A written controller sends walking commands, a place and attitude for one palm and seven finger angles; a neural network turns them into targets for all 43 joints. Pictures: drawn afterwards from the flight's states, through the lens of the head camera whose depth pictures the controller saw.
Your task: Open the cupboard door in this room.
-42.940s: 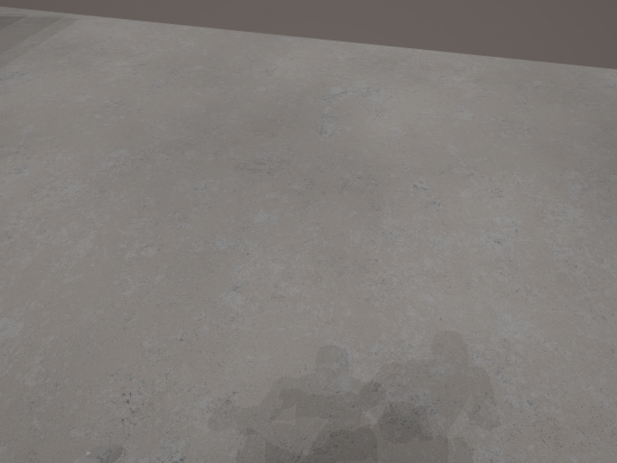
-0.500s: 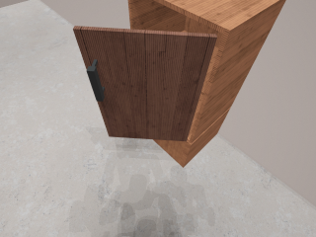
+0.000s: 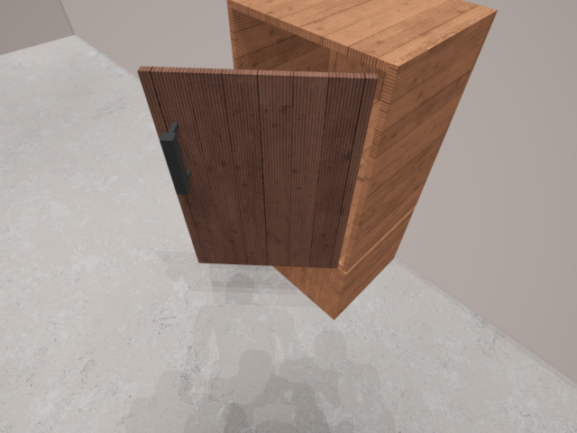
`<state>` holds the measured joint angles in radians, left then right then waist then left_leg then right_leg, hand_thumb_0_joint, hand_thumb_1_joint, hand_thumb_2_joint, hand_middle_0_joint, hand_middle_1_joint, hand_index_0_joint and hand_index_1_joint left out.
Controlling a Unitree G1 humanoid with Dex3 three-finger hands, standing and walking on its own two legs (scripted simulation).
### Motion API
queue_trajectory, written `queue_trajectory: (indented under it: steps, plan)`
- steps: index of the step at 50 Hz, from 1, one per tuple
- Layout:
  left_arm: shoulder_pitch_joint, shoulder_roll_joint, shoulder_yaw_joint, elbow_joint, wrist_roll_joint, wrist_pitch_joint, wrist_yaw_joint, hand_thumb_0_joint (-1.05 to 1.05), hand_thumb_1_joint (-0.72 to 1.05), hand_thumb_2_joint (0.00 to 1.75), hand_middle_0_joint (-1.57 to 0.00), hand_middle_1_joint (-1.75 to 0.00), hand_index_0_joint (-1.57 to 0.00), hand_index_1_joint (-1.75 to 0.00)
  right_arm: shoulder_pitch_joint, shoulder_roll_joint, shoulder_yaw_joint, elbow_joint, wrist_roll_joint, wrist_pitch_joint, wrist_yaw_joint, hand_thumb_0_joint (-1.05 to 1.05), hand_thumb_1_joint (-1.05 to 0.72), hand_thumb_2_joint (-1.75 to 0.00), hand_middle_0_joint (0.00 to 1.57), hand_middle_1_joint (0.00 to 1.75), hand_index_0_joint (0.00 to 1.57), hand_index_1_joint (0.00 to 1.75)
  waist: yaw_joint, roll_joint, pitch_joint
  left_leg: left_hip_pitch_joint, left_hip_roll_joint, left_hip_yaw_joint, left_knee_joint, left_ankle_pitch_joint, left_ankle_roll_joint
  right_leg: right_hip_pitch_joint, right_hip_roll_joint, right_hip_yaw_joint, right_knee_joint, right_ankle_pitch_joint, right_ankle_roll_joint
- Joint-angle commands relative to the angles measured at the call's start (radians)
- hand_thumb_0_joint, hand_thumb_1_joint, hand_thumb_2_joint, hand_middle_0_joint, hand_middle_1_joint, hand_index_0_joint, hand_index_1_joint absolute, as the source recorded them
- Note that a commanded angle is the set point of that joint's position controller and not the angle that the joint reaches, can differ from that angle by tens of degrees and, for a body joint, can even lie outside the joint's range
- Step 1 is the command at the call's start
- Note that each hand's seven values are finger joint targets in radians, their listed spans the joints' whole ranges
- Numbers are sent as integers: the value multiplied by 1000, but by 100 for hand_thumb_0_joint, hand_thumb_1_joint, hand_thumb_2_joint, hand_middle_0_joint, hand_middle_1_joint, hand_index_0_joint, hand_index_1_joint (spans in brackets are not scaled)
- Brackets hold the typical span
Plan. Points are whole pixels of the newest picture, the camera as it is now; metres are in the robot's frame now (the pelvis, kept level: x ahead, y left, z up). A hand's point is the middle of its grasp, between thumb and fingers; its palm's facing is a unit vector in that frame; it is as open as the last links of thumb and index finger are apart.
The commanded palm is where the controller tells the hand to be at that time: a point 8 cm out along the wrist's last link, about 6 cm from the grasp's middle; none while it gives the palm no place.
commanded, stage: come to a stop and stand still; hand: left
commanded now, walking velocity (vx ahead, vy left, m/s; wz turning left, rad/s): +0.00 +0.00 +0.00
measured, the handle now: (178, 158) +0.60 +0.26 +0.02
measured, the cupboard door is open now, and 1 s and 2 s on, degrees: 43 43 43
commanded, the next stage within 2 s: look again from close up in 0.76 s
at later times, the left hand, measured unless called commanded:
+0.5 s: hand out of the picture -0.03 +0.15 -0.16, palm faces +0.03 -0.98 -0.18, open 7.4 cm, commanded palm none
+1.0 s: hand out of the picture -0.01 +0.14 -0.16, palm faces +0.04 -0.98 -0.18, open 7.4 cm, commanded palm none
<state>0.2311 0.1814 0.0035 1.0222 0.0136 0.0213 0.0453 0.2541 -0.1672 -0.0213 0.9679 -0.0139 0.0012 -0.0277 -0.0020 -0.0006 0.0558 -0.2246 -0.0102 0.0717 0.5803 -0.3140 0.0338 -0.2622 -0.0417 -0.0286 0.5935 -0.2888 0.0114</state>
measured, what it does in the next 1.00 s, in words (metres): stands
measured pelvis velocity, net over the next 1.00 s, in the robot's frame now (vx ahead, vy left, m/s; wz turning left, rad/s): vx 0.00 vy -0.03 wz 0.01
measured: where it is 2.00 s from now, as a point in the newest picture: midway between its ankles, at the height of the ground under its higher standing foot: outside the picture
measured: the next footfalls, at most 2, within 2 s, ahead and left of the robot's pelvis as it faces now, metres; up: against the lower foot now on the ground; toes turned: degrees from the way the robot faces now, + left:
none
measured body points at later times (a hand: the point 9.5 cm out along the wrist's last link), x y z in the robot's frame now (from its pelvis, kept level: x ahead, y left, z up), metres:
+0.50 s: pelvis -0.01 -0.01 +0.01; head -0.01 -0.02 +0.46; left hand -0.03 +0.20 -0.15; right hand -0.02 -0.24 -0.15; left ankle +0.00 +0.10 -0.73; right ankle +0.02 -0.13 -0.73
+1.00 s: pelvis +0.00 -0.03 +0.01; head +0.00 -0.03 +0.46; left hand -0.01 +0.19 -0.15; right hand -0.01 -0.24 -0.15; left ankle +0.00 +0.10 -0.73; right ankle +0.02 -0.13 -0.73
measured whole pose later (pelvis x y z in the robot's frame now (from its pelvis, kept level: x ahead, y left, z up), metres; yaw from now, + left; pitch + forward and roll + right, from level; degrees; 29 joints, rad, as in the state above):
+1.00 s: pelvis +0.00 -0.03 +0.01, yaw +1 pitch -2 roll +1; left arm 0.30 0.14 -0.01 1.11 0.01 -0.01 0.03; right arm 0.30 -0.12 0.00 1.13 -0.01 -0.02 -0.02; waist 0.00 0.00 0.02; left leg -0.18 0.02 0.05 0.43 -0.22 -0.01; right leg -0.22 -0.01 -0.05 0.46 -0.21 -0.03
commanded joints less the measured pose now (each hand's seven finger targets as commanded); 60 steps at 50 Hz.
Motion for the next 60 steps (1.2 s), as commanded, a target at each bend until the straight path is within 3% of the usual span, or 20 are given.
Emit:
queue_trajectory:
  steps: [1, 2, 4, 6, 9, 12, 14, 18, 27, 39, 48, 60]
  plan:
    - [43, 97, 15, -60, 9, -12, -4, 0, 90, 90, -20, -30, -20, -30, 7, -125, -19, -81, -2, -11, 3, 0, -90, -90, 20, 30, 20, 30, 4, -34, 60, -128, 124, -165, -230, -45, 11, -17, -38, 75, -123, -51, -47]
    - [42, 99, 15, -64, 10, -11, -7, 0, 90, 90, -20, -30, -20, -30, 15, -132, -22, -77, -5, -10, 7, 0, -90, -90, 20, 30, 20, 30, -3, -17, 76, -138, 116, -168, -260, -137, 8, -40, -38, 82, -132, -86, -49]
    - [64, 106, 16, -63, 12, -12, -10, 0, 90, 90, -20, -30, -20, -30, 19, -134, -22, -68, -9, -10, 10, 0, -90, -90, 20, 30, 20, 30, 2, 26, 69, -148, 119, -174, -292, -198, 13, -34, -29, 69, -126, -82, -47]
    - [93, 104, 16, -58, 13, -13, -12, 0, 90, 90, -20, -30, -20, -30, 23, -140, -23, -62, -9, -9, 12, 0, -90, -90, 20, 30, 20, 30, 4, 0, 43, -153, 115, -176, -296, -226, 15, -23, -30, 70, -137, -102, -43]
    - [104, 107, 15, -53, 13, -20, -13, 0, 90, 90, -20, -30, -20, -30, 46, -133, -19, -44, -8, -8, 13, 0, -90, -90, 20, 30, 20, 30, -4, -39, 30, -132, 101, -163, -271, -200, 16, -50, -43, 93, -178, -147, -43]
    - [112, 103, 13, -44, 9, -27, -14, 0, 90, 90, -20, -30, -20, -30, 72, -122, -13, -20, -8, -12, 12, 0, -90, -90, 20, 30, 20, 30, -12, -23, 26, -101, 95, -155, -259, -154, 12, -80, -53, 113, -205, -159, -47]
    - [118, 100, 13, -34, 8, -31, -14, 0, 90, 90, -20, -30, -20, -30, 81, -115, -10, -4, -6, -17, 11, 0, -90, -90, 20, 30, 20, 30, -13, 4, 11, -93, 100, -158, -265, -137, 11, -63, -52, 106, -203, -122, -46]
    - [129, 90, 7, -7, 5, -40, -14, 0, 90, 90, -20, -30, -20, -30, 96, -98, -1, 32, 0, -25, 9, 0, -90, -90, 20, 30, 20, 30, -8, -25, 11, -79, 98, -143, -257, -58, 5, -35, -64, 107, -219, -65, -47]
    - [136, 65, 2, 41, -2, -50, -10, 0, 90, 90, -20, -30, -20, -30, 116, -63, 14, 103, 3, -33, 3, 0, -90, -90, 20, 30, 20, 30, -2, -9, 13, -49, 93, -113, -240, 65, -10, 6, -72, 104, -231, 26, -48]
    - [125, 51, 6, 52, -2, -50, -7, 0, 90, 90, -20, -30, -20, -30, 122, -43, 13, 134, 3, -29, -2, 0, -90, -90, 20, 30, 20, 30, -2, 6, 15, -27, 99, -101, -234, 103, -18, 23, -67, 97, -242, 64, -49]
    - [129, 50, 7, 54, -1, -53, -7, 0, 90, 90, -20, -30, -20, -30, 115, -39, 13, 140, 3, -28, -3, 0, -90, -90, 20, 30, 20, 30, -3, -20, 15, -2, 101, -93, -235, 130, -19, 28, -69, 99, -257, 89, -49]
    - [136, 47, 10, 58, -1, -52, -8, 0, 90, 90, -20, -30, -20, -30, 112, -42, 14, 141, 2, -30, -5, 0, -90, -90, 20, 30, 20, 30, 2, 6, 16, 3, 104, -95, -250, 132, -22, 41, -65, 93, -261, 96, -48]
